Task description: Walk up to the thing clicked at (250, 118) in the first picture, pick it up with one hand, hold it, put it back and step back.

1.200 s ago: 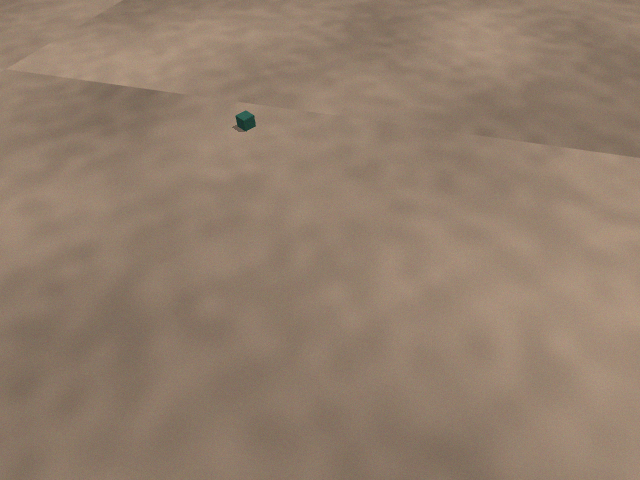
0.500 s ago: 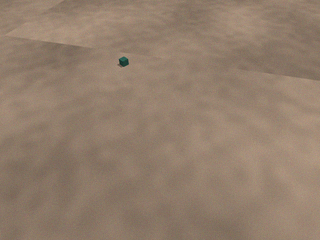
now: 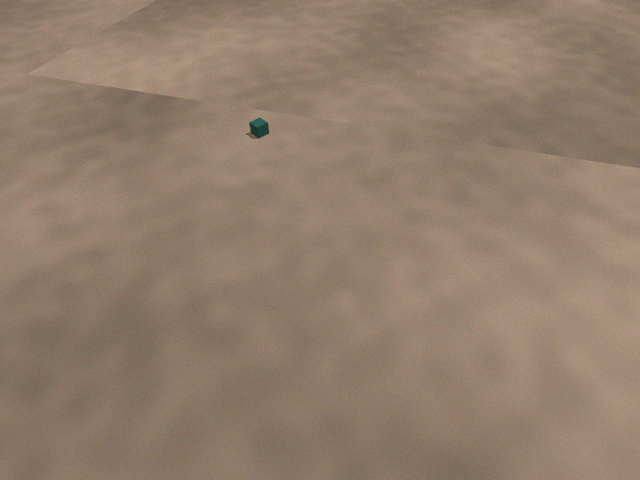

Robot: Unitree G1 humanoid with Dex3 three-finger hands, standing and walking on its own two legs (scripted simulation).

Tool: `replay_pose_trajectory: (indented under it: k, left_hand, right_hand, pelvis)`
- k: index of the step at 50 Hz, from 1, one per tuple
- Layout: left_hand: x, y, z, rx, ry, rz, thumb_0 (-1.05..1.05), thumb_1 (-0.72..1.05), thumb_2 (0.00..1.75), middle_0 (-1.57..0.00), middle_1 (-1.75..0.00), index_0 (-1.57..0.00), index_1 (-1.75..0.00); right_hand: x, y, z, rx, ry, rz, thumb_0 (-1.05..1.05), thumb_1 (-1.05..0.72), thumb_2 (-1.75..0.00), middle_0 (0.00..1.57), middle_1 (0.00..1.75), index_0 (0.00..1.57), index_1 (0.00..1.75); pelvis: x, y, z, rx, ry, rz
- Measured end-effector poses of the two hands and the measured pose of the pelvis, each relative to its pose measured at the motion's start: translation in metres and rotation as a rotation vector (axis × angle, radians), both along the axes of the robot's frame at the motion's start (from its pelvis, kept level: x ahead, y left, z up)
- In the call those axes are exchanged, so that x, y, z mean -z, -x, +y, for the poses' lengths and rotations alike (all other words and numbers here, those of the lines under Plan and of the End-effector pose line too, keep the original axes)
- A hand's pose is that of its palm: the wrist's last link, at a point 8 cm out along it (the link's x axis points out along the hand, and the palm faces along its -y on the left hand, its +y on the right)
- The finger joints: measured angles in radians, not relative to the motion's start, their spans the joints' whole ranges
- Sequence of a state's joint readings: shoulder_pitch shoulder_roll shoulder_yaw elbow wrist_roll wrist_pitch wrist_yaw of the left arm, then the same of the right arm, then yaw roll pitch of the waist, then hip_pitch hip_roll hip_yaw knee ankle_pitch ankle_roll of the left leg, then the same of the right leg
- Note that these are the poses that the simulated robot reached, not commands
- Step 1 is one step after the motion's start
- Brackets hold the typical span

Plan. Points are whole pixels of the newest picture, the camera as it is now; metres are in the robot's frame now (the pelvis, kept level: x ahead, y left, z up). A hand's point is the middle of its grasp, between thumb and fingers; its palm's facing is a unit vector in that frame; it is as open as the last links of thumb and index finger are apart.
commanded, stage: walk up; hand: left
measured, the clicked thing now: (259, 127) +2.00 +0.41 -0.74
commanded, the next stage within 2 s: none
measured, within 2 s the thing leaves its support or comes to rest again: neither
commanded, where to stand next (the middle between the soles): +1.67 +0.16 m, yaw +6 degrees
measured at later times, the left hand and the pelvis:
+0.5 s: hand (97, 413) +0.25 +0.38 -0.15, palm faces +0.00 -0.95 -0.33, open 7.4 cm; pelvis +0.18 +0.09 -0.01, yaw +4 degrees
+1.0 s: hand (158, 282) +0.49 +0.35 -0.14, palm faces +0.12 -0.93 -0.35, open 7.4 cm; pelvis +0.48 +0.07 -0.01, yaw +7 degrees
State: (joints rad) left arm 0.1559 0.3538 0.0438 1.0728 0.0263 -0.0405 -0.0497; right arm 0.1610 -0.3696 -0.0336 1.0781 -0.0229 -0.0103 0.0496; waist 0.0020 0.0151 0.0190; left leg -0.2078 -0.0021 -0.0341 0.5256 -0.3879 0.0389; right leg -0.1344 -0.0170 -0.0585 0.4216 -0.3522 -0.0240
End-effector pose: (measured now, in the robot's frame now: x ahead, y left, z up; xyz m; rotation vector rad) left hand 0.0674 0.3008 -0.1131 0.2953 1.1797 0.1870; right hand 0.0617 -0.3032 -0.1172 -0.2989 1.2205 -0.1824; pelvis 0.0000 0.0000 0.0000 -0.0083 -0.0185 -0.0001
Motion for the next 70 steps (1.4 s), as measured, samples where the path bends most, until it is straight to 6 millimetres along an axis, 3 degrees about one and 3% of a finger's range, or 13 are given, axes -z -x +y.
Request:
replay_pose_trajectory:
  k: [3,8,14,17,24,32,36,39,47,52,57,61,70]
  left_hand:
    - [-0.004,0.005,0.016,-0.033,-0.018,-0.039,0.0,0.9,0.9,-0.2,-0.31,-0.2,-0.3]
    - [-0.006,0.013,0.056,-0.074,-0.054,0.01,0.0,0.9,0.9,-0.2,-0.31,-0.2,-0.3]
    - [0.017,-0.015,0.116,-0.104,-0.075,0.055,0.0,0.9,0.9,-0.2,-0.31,-0.2,-0.3]
    - [0.02,-0.05,0.126,-0.088,-0.069,0.066,0.01,0.9,0.9,-0.2,-0.3,-0.2,-0.3]
    - [0.001,-0.159,0.121,-0.007,-0.008,-0.042,0.0,0.91,0.9,-0.2,-0.3,-0.2,-0.3]
    - [-0.014,-0.292,0.106,0.039,-0.019,-0.099,0.0,0.9,0.9,-0.2,-0.3,-0.2,-0.3]
    - [-0.011,-0.364,0.095,0.026,-0.057,-0.17,0.0,0.9,0.9,-0.2,-0.3,-0.2,-0.3]
    - [-0.011,-0.395,0.085,-0.001,-0.066,-0.217,0.0,0.9,0.9,-0.2,-0.3,-0.2,-0.3]
    - [-0.014,-0.407,0.081,-0.094,-0.037,-0.096,0.0,0.9,0.9,-0.2,-0.31,-0.2,-0.3]
    - [-0.001,-0.421,0.101,-0.141,-0.021,-0.007,0.0,0.9,0.9,-0.2,-0.31,-0.2,-0.3]
    - [0.029,-0.46,0.134,-0.169,-0.014,0.056,0.0,0.9,0.9,-0.2,-0.31,-0.2,-0.3]
    - [0.032,-0.514,0.145,-0.143,-0.006,0.077,0.01,0.9,0.9,-0.2,-0.3,-0.2,-0.3]
    - [0.005,-0.656,0.152,-0.046,0.006,0.006,0.0,0.91,0.9,-0.2,-0.3,-0.2,-0.3]
  right_hand:
    - [-0.005,-0.018,-0.004,-0.043,0.023,0.01,0.01,-0.91,-0.89,0.2,0.3,0.2,0.3]
    - [-0.02,-0.071,0.001,-0.09,0.047,-0.042,0.01,-0.91,-0.89,0.2,0.3,0.2,0.3]
    - [-0.024,-0.14,0.027,-0.122,0.117,-0.129,0.01,-0.91,-0.89,0.2,0.3,0.2,0.3]
    - [-0.024,-0.154,0.043,-0.093,0.114,-0.162,0.01,-0.91,-0.89,0.2,0.3,0.2,0.3]
    - [-0.024,-0.168,0.069,-0.058,0.069,-0.077,0.01,-0.91,-0.89,0.2,0.3,0.2,0.3]
    - [0.002,-0.223,0.064,-0.018,0.018,0.012,0.01,-0.9,-0.89,0.2,0.3,0.2,0.3]
    - [0.027,-0.276,0.046,-0.03,0.02,0.056,0.01,-0.9,-0.89,0.2,0.3,0.2,0.3]
    - [0.033,-0.331,0.041,-0.062,0.024,0.055,0.01,-0.91,-0.89,0.2,0.3,0.2,0.3]
    - [-0.004,-0.501,0.057,-0.194,0.014,-0.108,0.01,-0.91,-0.89,0.2,0.3,0.2,0.3]
    - [-0.024,-0.593,0.076,-0.257,0.044,-0.15,0.01,-0.91,-0.89,0.2,0.3,0.2,0.3]
    - [-0.025,-0.678,0.102,-0.289,0.1,-0.216,0.01,-0.91,-0.89,0.2,0.3,0.2,0.3]
    - [-0.032,-0.711,0.12,-0.236,0.094,-0.258,0.0,-0.91,-0.89,0.2,0.3,0.2,0.3]
    - [-0.031,-0.735,0.123,-0.147,0.057,-0.15,0.0,-0.9,-0.89,0.2,0.3,0.2,0.3]
  pelvis:
    - [0.001,-0.008,0.006,-0.023,-0.002,0.007]
    - [0.003,-0.036,0.026,-0.057,0.009,-0.001]
    - [0.025,-0.087,0.066,-0.078,-0.011,-0.011]
    - [0.024,-0.11,0.078,-0.08,-0.021,-0.015]
    - [0.006,-0.173,0.089,-0.07,-0.039,-0.021]
    - [0.011,-0.269,0.082,-0.076,-0.046,-0.015]
    - [0.03,-0.329,0.065,-0.089,-0.027,-0.009]
    - [0.032,-0.361,0.058,-0.104,-0.006,-0.019]
    - [0.009,-0.445,0.064,-0.125,0.019,-0.016]
    - [0.009,-0.505,0.079,-0.129,0.03,-0.008]
    - [0.029,-0.572,0.108,-0.128,0.021,-0.01]
    - [0.025,-0.612,0.121,-0.122,0.002,-0.016]
    - [0.005,-0.704,0.128,-0.091,-0.03,-0.015]
